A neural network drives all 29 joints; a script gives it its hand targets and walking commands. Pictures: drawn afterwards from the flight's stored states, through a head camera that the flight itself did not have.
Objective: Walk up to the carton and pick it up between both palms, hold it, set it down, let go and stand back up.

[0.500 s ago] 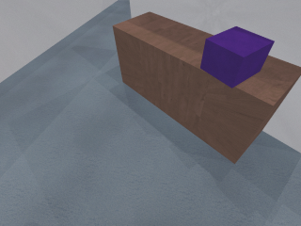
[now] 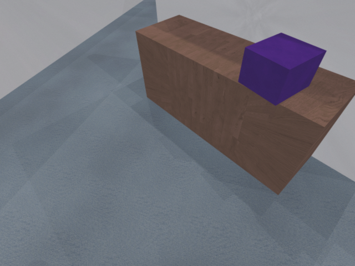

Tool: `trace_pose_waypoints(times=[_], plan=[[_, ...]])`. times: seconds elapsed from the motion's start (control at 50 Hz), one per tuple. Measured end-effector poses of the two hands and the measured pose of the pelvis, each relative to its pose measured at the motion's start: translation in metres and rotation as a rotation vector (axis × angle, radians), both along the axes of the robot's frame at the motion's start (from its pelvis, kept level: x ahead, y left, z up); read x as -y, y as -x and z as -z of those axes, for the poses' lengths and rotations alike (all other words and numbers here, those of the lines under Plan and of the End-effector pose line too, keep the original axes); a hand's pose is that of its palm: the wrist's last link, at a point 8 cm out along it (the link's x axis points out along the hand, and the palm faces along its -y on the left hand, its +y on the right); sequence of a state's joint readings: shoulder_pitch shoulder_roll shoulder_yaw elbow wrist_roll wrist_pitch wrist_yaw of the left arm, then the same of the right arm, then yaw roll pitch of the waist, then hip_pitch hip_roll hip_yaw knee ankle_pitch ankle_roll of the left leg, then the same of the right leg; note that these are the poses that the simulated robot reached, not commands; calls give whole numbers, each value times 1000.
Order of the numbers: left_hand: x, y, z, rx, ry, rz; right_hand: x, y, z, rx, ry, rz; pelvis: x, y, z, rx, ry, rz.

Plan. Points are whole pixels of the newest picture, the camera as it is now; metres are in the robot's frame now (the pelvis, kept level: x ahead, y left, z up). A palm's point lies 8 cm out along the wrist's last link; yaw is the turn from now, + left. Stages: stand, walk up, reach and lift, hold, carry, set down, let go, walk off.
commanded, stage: stand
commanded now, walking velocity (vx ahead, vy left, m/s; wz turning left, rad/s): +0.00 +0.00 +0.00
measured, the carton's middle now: (278, 67) +0.97 -0.40 -0.08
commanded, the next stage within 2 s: none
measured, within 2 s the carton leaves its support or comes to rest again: neither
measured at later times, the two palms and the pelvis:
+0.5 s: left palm out of the picture +0.05 +0.24 -0.12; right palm out of the picture +0.06 -0.24 -0.12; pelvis +0.00 +0.00 +0.00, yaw +0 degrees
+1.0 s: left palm out of the picture +0.03 +0.24 -0.13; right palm out of the picture +0.04 -0.24 -0.12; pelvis +0.01 +0.00 +0.01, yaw +1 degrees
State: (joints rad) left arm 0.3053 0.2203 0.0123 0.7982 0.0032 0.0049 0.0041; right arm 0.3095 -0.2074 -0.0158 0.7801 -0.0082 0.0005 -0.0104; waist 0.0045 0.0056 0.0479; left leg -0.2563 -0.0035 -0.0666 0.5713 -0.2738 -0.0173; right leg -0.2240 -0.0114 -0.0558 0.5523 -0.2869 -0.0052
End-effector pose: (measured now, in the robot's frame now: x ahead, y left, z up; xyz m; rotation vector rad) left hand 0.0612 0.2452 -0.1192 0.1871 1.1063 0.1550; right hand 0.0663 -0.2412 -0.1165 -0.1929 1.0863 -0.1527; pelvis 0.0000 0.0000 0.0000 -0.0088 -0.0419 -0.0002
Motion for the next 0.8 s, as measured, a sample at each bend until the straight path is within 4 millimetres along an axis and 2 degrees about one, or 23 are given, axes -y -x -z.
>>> trace_pose_waypoints(times=[0.8], plan=[[2,25,5,-97,-2,-44,3,18,7,-104,4,13,3,-5,-4,-3,1,-11]])
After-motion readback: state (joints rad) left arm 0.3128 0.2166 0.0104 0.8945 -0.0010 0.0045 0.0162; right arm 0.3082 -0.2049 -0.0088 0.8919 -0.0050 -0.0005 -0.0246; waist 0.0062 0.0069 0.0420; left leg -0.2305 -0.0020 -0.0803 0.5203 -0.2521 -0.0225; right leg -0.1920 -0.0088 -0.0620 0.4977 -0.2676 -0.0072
